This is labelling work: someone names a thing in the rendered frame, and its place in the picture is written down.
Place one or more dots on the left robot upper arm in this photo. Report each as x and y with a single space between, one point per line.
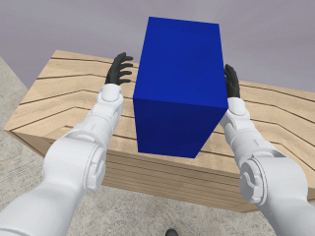
72 168

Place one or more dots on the right robot hand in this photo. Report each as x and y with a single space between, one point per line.
231 82

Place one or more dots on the pedestal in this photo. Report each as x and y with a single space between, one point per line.
65 92

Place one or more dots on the carton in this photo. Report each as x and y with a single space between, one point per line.
180 92

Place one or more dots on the right robot forearm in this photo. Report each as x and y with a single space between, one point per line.
243 138

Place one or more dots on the left robot forearm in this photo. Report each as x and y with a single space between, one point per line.
100 123

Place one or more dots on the right robot upper arm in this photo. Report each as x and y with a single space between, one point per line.
278 188

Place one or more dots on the left robot hand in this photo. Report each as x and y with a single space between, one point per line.
114 73

